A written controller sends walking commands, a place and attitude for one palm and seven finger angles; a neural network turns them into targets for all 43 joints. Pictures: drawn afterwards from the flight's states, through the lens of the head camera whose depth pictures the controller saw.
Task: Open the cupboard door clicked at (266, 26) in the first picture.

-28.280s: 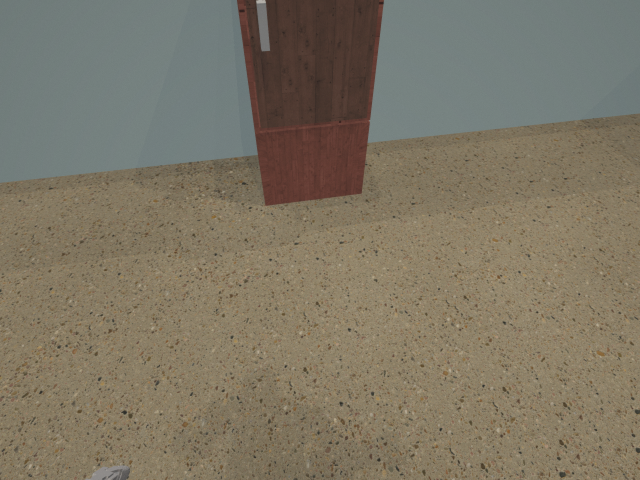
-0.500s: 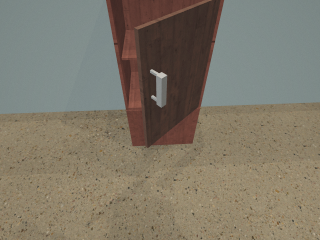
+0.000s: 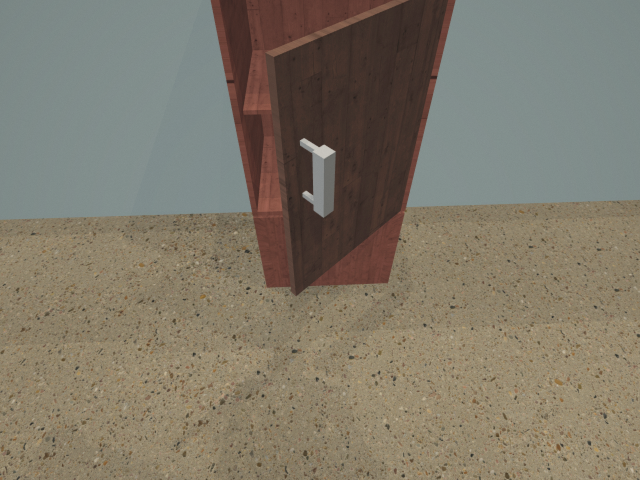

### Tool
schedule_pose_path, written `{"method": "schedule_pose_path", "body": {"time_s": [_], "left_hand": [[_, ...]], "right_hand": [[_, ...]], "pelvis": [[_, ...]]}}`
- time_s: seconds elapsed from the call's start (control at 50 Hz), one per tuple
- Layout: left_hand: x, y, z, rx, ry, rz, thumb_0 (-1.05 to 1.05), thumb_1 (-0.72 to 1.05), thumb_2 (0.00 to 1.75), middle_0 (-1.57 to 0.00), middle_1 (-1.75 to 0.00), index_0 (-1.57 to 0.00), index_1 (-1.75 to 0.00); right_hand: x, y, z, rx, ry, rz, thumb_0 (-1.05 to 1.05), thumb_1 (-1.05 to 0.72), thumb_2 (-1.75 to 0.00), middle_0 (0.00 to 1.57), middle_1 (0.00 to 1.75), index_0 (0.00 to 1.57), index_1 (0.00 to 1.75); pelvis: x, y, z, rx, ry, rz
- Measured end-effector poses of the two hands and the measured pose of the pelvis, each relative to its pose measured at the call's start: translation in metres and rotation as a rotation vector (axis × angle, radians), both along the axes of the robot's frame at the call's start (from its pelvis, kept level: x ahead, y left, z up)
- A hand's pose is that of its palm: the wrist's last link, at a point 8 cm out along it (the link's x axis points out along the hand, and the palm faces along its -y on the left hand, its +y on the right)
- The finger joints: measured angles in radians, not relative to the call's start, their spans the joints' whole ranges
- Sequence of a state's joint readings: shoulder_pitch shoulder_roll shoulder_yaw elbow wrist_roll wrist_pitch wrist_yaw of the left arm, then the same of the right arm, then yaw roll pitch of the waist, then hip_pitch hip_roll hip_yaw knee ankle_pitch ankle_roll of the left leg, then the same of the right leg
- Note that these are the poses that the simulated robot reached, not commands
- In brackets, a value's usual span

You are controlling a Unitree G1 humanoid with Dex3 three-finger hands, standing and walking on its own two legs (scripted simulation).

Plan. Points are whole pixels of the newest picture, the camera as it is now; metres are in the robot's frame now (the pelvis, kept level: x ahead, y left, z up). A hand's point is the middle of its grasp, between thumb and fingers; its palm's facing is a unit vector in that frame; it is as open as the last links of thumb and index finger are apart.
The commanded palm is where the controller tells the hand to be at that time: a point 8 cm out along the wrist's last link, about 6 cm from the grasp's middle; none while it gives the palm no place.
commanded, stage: look to check the result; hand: left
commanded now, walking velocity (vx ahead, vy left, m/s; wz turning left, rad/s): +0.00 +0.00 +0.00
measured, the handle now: (315, 177) +0.59 +0.04 +0.03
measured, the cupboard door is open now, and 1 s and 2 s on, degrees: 42 42 42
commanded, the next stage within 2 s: walk to a spot facing it in 0.24 s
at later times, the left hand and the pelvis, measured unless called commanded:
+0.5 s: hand out of the picture +0.02 +0.16 -0.18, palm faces +0.03 -0.98 -0.19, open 7.4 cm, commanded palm none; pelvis +0.02 -0.01 +0.00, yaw -2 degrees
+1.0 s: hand out of the picture +0.10 +0.14 -0.16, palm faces -0.22 -0.93 -0.31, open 7.4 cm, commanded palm none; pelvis +0.01 -0.05 -0.01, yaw -18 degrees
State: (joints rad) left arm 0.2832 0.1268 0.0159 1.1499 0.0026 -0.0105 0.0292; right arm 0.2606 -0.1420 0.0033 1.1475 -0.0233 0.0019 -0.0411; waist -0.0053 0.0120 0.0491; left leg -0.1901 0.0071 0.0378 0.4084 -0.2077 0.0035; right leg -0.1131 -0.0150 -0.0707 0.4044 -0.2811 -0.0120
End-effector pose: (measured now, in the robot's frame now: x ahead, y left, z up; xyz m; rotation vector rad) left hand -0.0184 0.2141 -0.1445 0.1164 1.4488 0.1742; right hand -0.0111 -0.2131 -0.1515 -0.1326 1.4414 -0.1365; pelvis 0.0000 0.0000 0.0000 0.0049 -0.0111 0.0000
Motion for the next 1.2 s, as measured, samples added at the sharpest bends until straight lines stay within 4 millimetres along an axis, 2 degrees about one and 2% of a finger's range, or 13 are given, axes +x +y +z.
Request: {"method": "schedule_pose_path", "body": {"time_s": [0.42,0.58,0.72,0.82,0.86,1.02,1.2], "left_hand": [[0.027,-0.002,0.001,0.009,-0.022,-0.009,0.01,0.91,0.9,-0.2,-0.3,-0.2,-0.3],[0.038,0.004,-0.005,0.015,0.005,-0.048,0.01,0.91,0.9,-0.2,-0.3,-0.2,-0.3],[0.074,0.011,-0.005,0.058,-0.033,-0.138,0.01,0.91,0.9,-0.2,-0.3,-0.2,-0.3],[0.109,0.001,0.002,0.11,-0.125,-0.211,0.01,0.91,0.9,-0.2,-0.3,-0.2,-0.3],[0.117,-0.005,0.007,0.124,-0.147,-0.229,0.01,0.91,0.9,-0.2,-0.3,-0.2,-0.3],[0.129,-0.029,0.018,0.113,-0.114,-0.321,0.01,0.91,0.9,-0.2,-0.3,-0.2,-0.3],[0.15,-0.039,0.01,0.058,-0.103,-0.396,0.01,0.91,0.9,-0.2,-0.3,-0.2,-0.3]], "right_hand": [[0.024,-0.012,0.002,-0.018,-0.011,0.003,0.01,-0.92,-0.9,0.2,0.3,0.2,0.3],[0.026,-0.022,-0.002,-0.05,-0.045,-0.077,0.01,-0.92,-0.9,0.2,0.3,0.2,0.3],[0.018,-0.041,-0.009,-0.069,-0.093,-0.143,0.0,-0.91,-0.89,0.2,0.3,0.2,0.3],[0.009,-0.066,-0.026,-0.051,-0.095,-0.182,0.0,-0.91,-0.89,0.2,0.3,0.2,0.3],[0.011,-0.075,-0.026,-0.052,-0.089,-0.2,0.01,-0.91,-0.89,0.2,0.3,0.2,0.3],[0.045,-0.102,0.001,-0.084,-0.224,-0.277,0.01,-0.91,-0.9,0.2,0.3,0.2,0.3],[0.079,-0.105,0.021,-0.124,-0.336,-0.329,0.01,-0.91,-0.9,0.2,0.3,0.2,0.3]], "pelvis": [[0.018,-0.007,0.001,0.004,0.009,-0.005],[0.015,-0.008,-0.006,0.001,0.017,-0.076],[0.006,-0.016,-0.015,0.027,0.029,-0.161],[0.003,-0.034,-0.024,0.033,0.031,-0.207],[0.002,-0.039,-0.022,0.03,0.031,-0.22],[0.008,-0.05,-0.005,0.04,0.042,-0.332],[0.023,-0.044,-0.004,0.025,0.044,-0.432]]}}
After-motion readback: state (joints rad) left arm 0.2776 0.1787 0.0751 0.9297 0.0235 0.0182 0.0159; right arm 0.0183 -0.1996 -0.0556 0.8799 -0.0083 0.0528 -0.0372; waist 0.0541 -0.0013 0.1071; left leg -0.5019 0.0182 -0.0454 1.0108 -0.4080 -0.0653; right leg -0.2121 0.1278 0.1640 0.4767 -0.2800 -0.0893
